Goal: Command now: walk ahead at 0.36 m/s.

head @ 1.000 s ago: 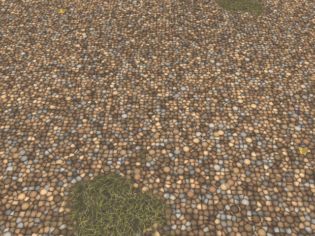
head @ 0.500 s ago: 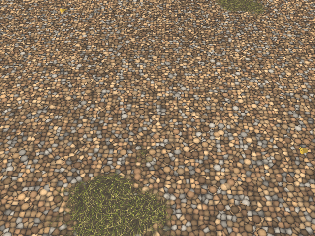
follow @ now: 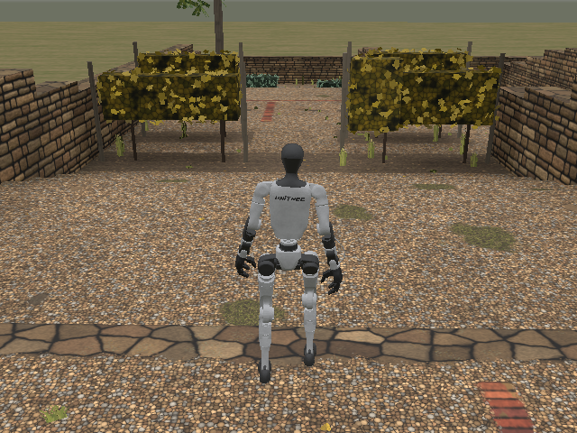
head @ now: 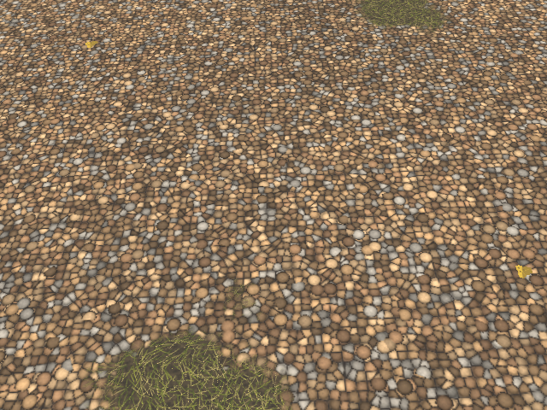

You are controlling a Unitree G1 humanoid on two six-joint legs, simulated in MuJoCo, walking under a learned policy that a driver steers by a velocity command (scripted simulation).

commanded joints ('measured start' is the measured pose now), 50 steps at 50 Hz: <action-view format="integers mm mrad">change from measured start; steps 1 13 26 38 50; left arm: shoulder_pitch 187 244 291 145 -267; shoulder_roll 70 104 165 70 73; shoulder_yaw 31 -7 24 19 5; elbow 36 0 -22 -137 -272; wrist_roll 0 41 27 14 13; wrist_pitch -2 -34 5 1 -17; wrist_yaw -1 1 25 26 -20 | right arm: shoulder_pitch -47 -253 -489 -242 -28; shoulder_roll -138 -52 -100 -105 -162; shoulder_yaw -19 -17 -17 -15 -29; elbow -54 -165 -269 -124 -64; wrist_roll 5 -9 1 -35 -10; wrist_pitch -13 -32 -61 -72 -40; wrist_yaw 3 24 79 58 17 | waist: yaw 130 50 21 70 -44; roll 43 -85 -156 31 21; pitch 76 103 65 20 107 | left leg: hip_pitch -326 -727 -470 -213 43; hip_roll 144 120 -24 197 207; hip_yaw -126 -62 33 -221 -100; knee -22 639 155 -272 -234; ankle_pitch -3 263 297 281 328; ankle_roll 149 39 111 254 191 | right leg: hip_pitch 325 334 543 -179 -285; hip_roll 99 -162 -207 -116 -42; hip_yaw -88 199 69 133 64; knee -119 -556 -380 475 -120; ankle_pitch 96 367 855 88 388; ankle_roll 6 -135 -94 -1 22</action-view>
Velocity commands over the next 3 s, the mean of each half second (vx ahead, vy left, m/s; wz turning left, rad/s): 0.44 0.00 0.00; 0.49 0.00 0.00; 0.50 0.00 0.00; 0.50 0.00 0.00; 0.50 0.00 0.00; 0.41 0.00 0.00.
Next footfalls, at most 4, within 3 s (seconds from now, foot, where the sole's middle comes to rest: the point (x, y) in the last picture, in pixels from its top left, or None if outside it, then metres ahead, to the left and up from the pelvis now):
0.04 right None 0.09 -0.13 -0.77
0.56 left None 0.47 0.10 -0.77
1.12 right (341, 311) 0.78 -0.14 -0.77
1.68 left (252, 226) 1.10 0.10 -0.77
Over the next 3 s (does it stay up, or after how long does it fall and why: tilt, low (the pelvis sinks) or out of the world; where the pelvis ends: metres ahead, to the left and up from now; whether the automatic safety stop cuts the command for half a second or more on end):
stays up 1.64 0.02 0.00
